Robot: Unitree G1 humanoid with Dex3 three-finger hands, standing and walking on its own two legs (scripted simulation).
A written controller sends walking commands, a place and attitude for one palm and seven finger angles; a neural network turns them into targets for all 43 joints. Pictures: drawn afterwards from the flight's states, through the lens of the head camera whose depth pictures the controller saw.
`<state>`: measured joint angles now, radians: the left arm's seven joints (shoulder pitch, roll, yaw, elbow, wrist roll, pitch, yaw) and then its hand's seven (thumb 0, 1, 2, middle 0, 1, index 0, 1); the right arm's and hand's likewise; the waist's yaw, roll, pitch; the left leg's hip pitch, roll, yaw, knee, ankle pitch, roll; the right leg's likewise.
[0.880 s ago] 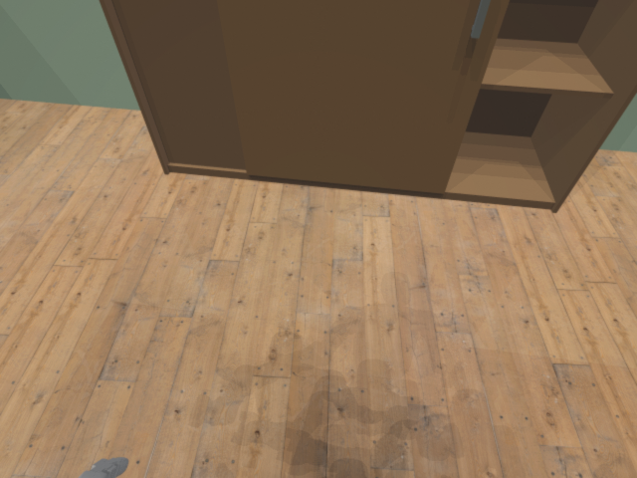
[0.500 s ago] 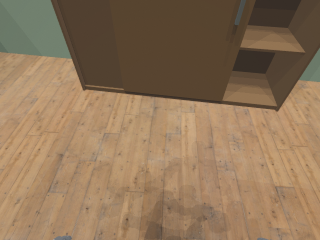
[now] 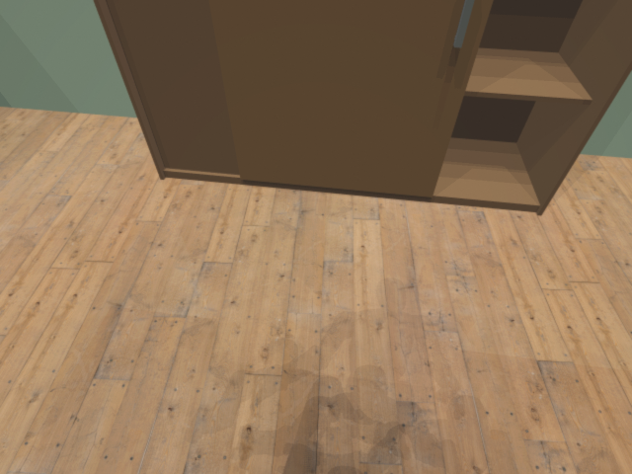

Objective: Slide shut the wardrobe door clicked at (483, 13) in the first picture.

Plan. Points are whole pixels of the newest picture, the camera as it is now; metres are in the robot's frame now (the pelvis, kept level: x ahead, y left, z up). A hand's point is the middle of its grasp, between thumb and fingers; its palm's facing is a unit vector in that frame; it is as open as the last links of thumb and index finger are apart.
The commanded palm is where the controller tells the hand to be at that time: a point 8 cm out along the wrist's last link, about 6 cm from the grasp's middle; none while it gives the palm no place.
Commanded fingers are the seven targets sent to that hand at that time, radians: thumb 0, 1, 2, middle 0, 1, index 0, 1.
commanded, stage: look at it before walking up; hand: left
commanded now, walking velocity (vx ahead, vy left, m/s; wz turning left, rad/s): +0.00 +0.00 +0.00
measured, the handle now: (467, 5) +1.41 -0.39 +0.09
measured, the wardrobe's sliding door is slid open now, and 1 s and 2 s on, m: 0.50 0.50 0.50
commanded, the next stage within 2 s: walk to a spot facing it in 0.56 s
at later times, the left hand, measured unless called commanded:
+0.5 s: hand out of the picture +0.07 +0.25 -0.16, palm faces -0.03 -0.94 -0.34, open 7.4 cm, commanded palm none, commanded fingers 0.00 0.90 0.90 -0.20 -0.30 -0.20 -0.30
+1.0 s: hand out of the picture +0.07 +0.20 -0.18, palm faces -0.12 -0.95 -0.28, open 7.4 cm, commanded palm none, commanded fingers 0.00 0.90 0.90 -0.20 -0.30 -0.20 -0.30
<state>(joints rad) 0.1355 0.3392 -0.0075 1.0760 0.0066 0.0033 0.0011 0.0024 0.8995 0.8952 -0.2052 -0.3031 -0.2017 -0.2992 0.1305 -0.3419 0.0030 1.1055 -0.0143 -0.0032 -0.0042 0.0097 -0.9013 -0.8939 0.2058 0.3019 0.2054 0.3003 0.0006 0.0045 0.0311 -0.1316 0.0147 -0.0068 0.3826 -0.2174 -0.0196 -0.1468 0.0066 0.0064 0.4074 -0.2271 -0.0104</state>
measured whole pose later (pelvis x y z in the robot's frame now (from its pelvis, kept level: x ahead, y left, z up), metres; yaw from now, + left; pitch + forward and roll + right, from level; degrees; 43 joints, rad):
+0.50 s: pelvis +0.00 +0.00 +0.00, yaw +0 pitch -2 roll +0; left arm 0.14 0.34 -0.01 1.08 0.01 0.00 0.00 0.00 0.90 0.90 -0.21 -0.30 -0.20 -0.30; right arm 0.12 -0.34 0.00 1.11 -0.01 -0.01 0.00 0.01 -0.90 -0.89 0.21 0.30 0.21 0.30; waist 0.00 0.00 0.04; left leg -0.13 0.01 0.00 0.37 -0.20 -0.02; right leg -0.15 0.00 0.01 0.39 -0.21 -0.01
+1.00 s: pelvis +0.00 -0.01 -0.02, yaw -9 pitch -1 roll +2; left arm 0.25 0.26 0.03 0.97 0.02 0.06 -0.02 0.00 0.90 0.90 -0.20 -0.30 -0.20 -0.30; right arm 0.16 -0.25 -0.02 0.98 -0.02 0.03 -0.01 0.01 -0.90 -0.89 0.21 0.30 0.21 0.30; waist 0.04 0.01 0.05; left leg -0.21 0.08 0.13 0.60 -0.36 -0.03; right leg -0.29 0.01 0.00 0.68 -0.41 0.00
